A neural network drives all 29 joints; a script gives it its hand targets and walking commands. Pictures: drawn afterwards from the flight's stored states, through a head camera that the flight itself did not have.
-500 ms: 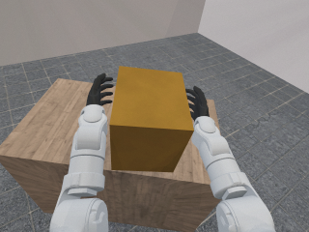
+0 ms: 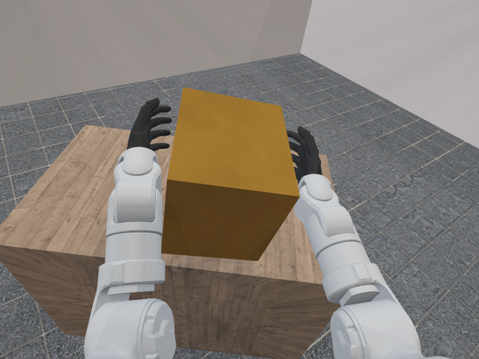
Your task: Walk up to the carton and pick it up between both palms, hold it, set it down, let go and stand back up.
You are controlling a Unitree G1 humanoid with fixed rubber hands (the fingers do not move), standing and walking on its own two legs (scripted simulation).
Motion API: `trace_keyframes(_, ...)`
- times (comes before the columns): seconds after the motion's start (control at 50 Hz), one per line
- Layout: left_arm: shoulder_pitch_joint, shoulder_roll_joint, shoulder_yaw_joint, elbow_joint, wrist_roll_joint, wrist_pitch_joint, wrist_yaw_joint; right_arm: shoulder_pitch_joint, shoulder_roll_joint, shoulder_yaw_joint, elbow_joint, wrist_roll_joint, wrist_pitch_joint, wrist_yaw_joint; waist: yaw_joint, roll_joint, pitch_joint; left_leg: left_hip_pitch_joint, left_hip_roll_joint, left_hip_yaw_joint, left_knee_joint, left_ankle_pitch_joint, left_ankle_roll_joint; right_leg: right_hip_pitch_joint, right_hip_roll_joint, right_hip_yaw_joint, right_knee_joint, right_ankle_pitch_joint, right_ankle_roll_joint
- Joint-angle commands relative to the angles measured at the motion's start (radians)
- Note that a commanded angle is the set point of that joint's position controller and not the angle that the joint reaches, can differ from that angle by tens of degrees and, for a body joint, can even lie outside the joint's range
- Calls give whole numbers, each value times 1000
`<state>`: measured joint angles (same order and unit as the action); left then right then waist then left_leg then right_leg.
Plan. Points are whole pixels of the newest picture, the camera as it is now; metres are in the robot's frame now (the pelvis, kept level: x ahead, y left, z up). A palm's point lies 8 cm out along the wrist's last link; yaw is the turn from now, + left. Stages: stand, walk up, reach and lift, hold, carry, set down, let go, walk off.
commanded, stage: reach and lift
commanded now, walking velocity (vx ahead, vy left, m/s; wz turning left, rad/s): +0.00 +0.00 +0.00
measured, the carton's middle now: (222, 178) +0.39 +0.00 +0.11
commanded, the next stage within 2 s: hold in 0.56 s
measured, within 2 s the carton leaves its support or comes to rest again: neither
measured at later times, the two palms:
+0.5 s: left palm (141, 145) +0.37 +0.13 +0.20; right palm (309, 172) +0.35 -0.14 +0.16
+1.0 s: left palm (121, 140) +0.35 +0.15 +0.22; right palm (301, 161) +0.35 -0.12 +0.18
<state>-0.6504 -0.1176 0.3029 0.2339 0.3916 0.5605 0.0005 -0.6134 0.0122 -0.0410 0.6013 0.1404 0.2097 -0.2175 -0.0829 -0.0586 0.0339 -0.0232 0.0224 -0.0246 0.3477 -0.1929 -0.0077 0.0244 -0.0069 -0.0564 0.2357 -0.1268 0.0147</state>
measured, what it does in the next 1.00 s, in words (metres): stands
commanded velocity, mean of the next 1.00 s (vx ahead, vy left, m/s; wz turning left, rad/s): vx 0.00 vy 0.00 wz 0.00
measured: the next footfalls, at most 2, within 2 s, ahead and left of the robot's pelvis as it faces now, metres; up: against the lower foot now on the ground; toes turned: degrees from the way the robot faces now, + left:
none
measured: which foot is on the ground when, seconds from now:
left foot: down 0.00-1.00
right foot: down 0.00-1.00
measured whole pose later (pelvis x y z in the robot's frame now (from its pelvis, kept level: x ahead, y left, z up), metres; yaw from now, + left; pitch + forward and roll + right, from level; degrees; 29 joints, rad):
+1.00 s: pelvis -0.01 +0.00 +0.00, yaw +1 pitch -11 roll -1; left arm -0.71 -0.10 0.34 0.15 0.46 0.73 -0.07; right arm -0.68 0.04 -0.06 0.58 0.16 0.30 -0.23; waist -0.07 -0.07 0.06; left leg 0.05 0.02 -0.03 0.33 -0.18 -0.01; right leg 0.09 -0.01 -0.07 0.25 -0.14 0.01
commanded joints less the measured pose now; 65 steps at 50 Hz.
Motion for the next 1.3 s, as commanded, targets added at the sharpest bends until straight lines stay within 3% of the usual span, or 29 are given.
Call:
trace_keyframes(0.0, -352, -571, -458, 18, -112, 34, -161, -724, 549, 364, -352, 56, -84, 74, -16, 68, -285, 67, -58, 45, -28, 257, -30, 117, 75, -47, 8, 229, 33)
trace_keyframes(0.1, -344, -570, -496, -33, -122, 48, -159, -726, 546, 392, -403, 73, -81, 66, -21, 82, -296, 88, -56, 40, -8, 315, -41, 124, 77, -51, 13, 263, 30)
trace_keyframes(0.52, -389, -548, -439, -3, -108, 88, -168, -764, 530, 350, -375, 55, -58, 73, -15, 56, -268, 57, -56, 55, -55, 174, -8, 116, 67, -50, 1, 168, 32)
trace_keyframes(0.68, -396, -535, -457, -115, -114, 126, -168, -811, 563, 474, -453, 138, -32, 38, 32, 67, -355, 128, -65, 53, 5, 373, -19, 185, 75, -39, 18, 301, 29)
trace_keyframes(0.74, -397, -512, -423, -96, -90, 155, -187, -762, 543, 432, -395, 126, -4, 33, 15, 51, -255, 102, -61, 68, -33, 284, -11, 157, 69, -45, -1, 198, 32)
trace_keyframes(0.8, -430, -499, -382, -32, -68, 178, -212, -739, 513, 324, -323, 78, 22, 54, -13, 44, -122, 16, -52, 84, -111, 74, 11, 103, 58, -48, -30, -8, 24)
trace_keyframes(0.86, -467, -518, -393, -6, -74, 182, -225, -770, 503, 259, -298, 59, 31, 69, -35, 73, -97, -45, -51, 83, -134, -22, 12, 92, 54, -44, -26, -84, 15)
trace_keyframes(0.96, -482, -540, -409, -28, -92, 160, -212, -815, 521, 288, -342, 67, -1, 73, -39, 99, -207, 33, -49, 75, -77, 132, -13, 114, 64, -61, -12, 27, 14)
trace_keyframes(1.08, -445, -518, -397, -74, -90, 149, -194, -807, 526, 380, -380, 101, -22, 59, 2, 81, -312, 105, -55, 70, -29, 281, -15, 154, 76, -64, 6, 148, 17)
trace_keyframes(1.18, -429, -502, -384, -92, -73, 156, -195, -793, 526, 402, -388, 108, -28, 57, 23, 62, -292, 114, -54, 72, -33, 307, -8, 163, 76, -62, 1, 166, 18)
trace_keyframes(1.28, -420, -501, -383, -83, -67, 166, -208, -774, 528, 383, -385, 97, -21, 52, 6, 48, -229, 96, -56, 80, -51, 250, -1, 157, 67, -59, -10, 157, 24)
